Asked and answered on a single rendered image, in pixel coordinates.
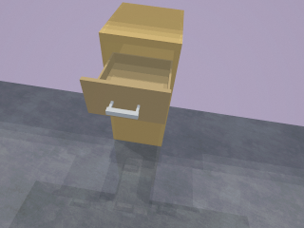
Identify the cabinet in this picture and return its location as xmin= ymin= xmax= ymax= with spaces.
xmin=99 ymin=2 xmax=184 ymax=146

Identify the handle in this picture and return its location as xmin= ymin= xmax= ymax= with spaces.
xmin=105 ymin=101 xmax=141 ymax=120

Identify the drawer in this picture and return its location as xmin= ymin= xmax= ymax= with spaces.
xmin=80 ymin=52 xmax=173 ymax=124

